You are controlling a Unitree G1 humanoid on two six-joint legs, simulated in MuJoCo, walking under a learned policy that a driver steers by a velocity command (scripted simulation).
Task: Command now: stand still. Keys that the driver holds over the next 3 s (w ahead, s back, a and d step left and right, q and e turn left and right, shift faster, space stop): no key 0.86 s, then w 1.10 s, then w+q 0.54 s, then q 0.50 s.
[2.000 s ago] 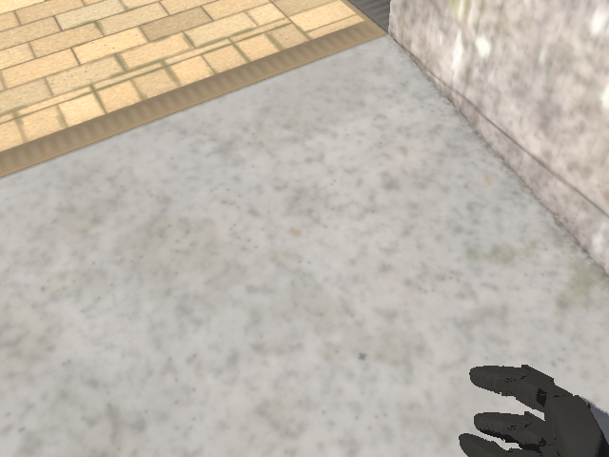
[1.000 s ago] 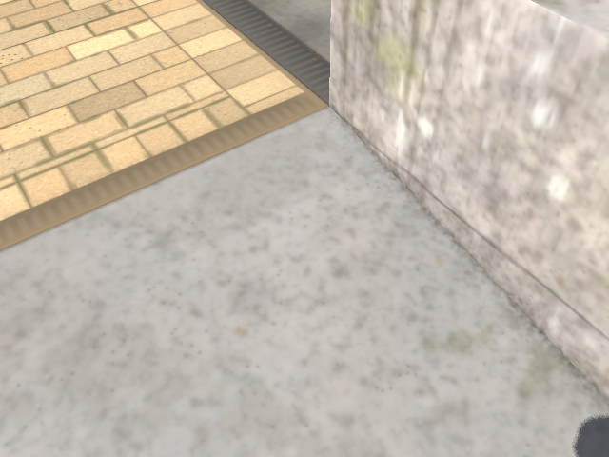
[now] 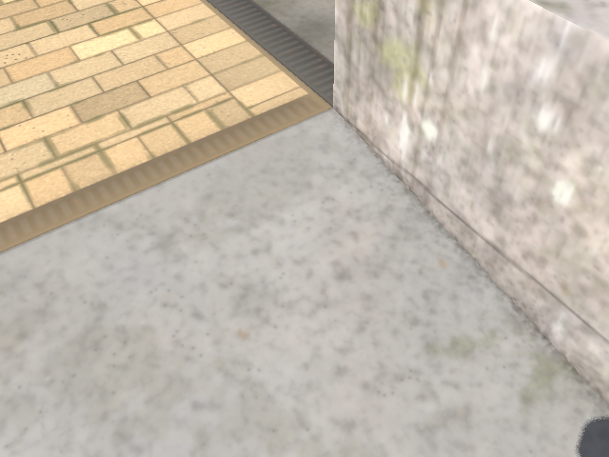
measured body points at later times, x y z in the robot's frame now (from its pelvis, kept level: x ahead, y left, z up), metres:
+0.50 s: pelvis +0.00 +0.00 +0.00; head +0.01 -0.01 +0.45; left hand +0.04 +0.22 -0.15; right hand +0.04 -0.24 -0.16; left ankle -0.03 +0.14 -0.72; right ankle -0.01 -0.10 -0.74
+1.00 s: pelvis +0.01 +0.01 +0.00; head +0.02 +0.00 +0.45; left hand +0.01 +0.24 -0.16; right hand +0.04 -0.24 -0.16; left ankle -0.03 +0.13 -0.71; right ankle -0.01 -0.10 -0.74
